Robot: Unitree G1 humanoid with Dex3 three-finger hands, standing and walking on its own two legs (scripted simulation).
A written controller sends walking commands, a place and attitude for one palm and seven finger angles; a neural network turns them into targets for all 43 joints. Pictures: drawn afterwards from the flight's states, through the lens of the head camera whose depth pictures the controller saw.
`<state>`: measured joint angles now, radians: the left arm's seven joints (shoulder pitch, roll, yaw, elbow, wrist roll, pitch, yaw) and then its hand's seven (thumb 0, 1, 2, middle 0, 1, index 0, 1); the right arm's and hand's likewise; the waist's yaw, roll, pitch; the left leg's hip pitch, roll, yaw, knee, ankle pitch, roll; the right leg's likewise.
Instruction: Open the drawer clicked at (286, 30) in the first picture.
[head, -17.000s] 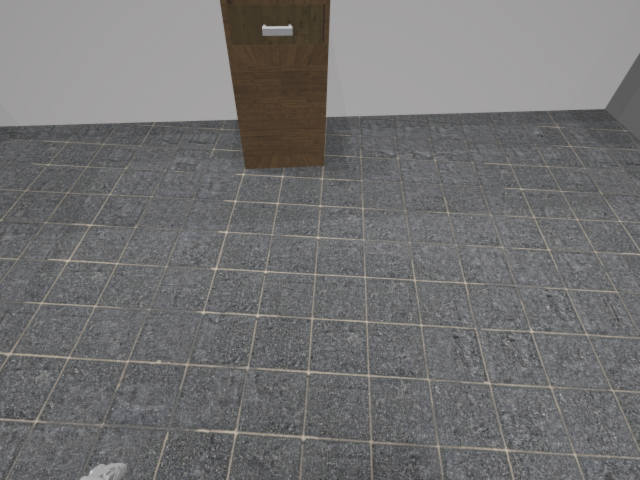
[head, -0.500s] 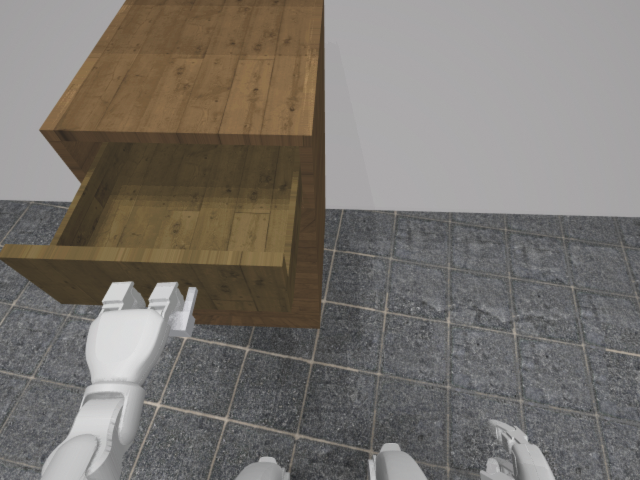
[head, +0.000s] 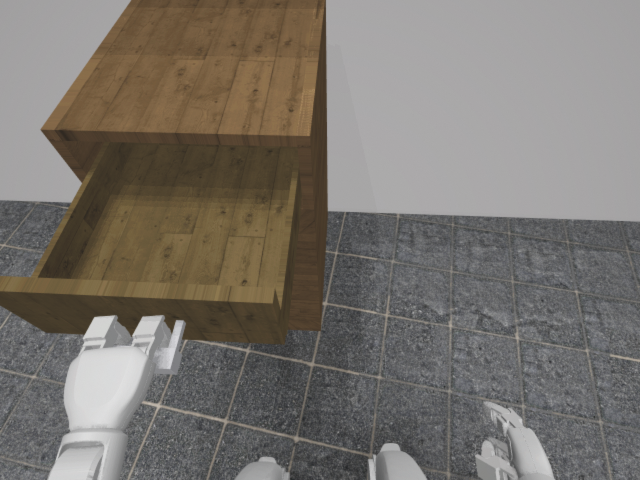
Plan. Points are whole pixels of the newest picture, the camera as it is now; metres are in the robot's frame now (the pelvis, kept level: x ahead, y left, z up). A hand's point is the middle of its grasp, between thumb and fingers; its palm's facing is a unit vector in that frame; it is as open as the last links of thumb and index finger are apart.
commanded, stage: pull the drawer open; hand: left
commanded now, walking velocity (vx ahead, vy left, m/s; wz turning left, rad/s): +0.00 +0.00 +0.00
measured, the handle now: (137, 342) +0.28 +0.25 -0.01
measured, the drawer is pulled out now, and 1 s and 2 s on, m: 0.25 0.30 0.30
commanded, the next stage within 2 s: open the thumb to release the handle in 0.60 s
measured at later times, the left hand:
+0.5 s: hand (120, 430) +0.18 +0.25 -0.03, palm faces -0.04 -0.05 -1.00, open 5.8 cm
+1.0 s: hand (123, 426) +0.19 +0.25 -0.03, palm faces +0.00 -0.04 -1.00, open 7.9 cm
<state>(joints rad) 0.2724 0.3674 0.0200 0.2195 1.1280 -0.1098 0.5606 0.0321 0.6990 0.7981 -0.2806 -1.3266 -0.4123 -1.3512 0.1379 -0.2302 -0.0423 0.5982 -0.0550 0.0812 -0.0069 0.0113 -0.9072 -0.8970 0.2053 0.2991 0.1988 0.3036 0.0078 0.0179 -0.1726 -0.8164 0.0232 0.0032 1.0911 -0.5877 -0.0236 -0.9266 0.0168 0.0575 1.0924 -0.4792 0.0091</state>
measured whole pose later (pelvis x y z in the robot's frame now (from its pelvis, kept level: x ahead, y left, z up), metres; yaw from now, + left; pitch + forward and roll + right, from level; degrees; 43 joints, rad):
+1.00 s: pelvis -0.01 +0.00 -0.01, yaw +1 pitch +17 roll +1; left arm 0.38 0.35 0.01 0.12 1.11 -0.10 0.59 0.01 0.36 0.66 -0.36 -1.30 -0.38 -1.30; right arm 0.12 -0.22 -0.03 0.60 -0.06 0.09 -0.02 0.01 -0.91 -0.90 0.21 0.30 0.20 0.30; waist 0.04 0.02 -0.17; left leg -0.85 0.01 -0.01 1.14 -0.59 -0.03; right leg -0.96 0.01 0.05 1.15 -0.49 0.00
